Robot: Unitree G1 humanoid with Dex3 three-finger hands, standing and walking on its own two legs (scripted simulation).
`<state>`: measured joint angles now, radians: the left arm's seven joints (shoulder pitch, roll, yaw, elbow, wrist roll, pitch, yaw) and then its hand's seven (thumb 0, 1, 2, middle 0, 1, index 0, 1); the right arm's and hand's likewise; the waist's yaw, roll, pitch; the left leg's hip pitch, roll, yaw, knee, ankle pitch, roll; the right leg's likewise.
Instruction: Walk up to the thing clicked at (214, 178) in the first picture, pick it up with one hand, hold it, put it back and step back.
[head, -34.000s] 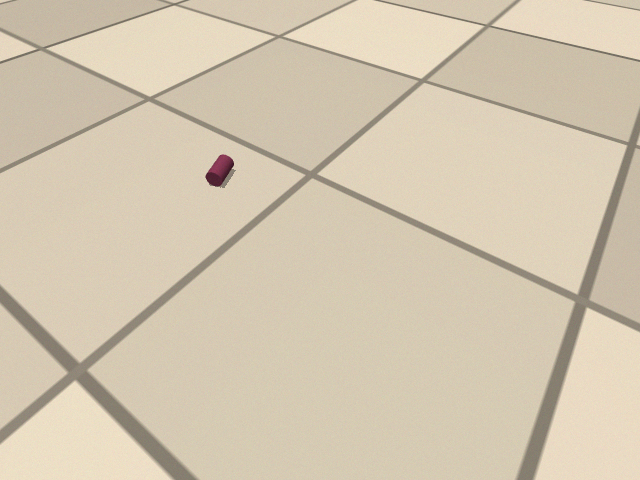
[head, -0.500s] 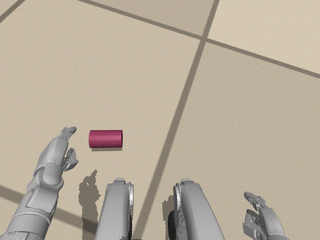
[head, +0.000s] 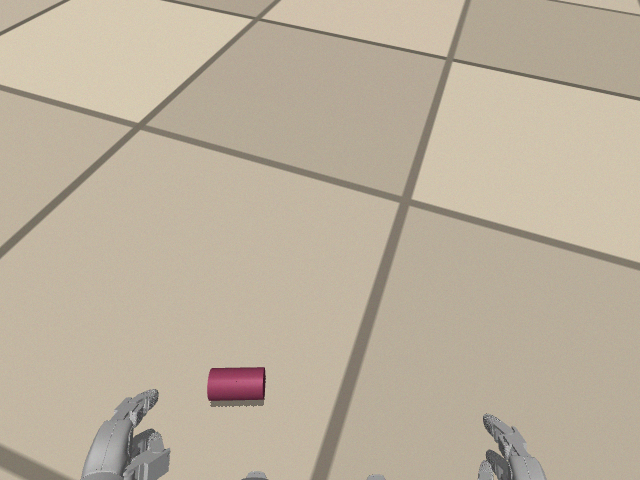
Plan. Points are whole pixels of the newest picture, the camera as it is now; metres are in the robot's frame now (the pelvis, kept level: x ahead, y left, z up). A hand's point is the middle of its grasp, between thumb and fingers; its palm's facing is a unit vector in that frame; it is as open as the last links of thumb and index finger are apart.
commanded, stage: home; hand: left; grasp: from above
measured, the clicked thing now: (237, 383) +0.48 +0.19 -0.65
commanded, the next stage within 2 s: none
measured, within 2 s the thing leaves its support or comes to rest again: neither
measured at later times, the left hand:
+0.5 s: hand (152, 473) +0.18 +0.18 -0.03, palm faces +0.06 -0.98 -0.19, open 7.4 cm
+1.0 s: hand (154, 476) +0.17 +0.18 -0.03, palm faces +0.05 -0.98 -0.19, open 7.4 cm
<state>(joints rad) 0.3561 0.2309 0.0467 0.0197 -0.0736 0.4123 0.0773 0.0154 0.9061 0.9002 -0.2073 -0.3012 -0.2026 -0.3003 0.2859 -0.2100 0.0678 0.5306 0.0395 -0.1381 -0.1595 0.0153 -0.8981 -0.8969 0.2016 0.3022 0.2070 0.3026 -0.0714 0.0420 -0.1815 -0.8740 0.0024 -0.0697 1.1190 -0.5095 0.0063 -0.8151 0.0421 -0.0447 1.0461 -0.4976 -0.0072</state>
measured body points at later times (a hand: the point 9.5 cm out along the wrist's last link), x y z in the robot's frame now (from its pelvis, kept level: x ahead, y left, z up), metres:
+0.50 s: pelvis +0.02 +0.00 +0.02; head +0.04 +0.01 +0.47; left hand +0.17 +0.23 -0.01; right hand +0.20 -0.24 -0.03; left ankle +0.02 +0.11 -0.66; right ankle +0.01 -0.12 -0.66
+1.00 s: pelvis +0.02 +0.00 +0.02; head +0.03 +0.00 +0.47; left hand +0.17 +0.23 -0.01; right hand +0.18 -0.24 -0.04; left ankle +0.02 +0.11 -0.66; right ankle +0.01 -0.12 -0.66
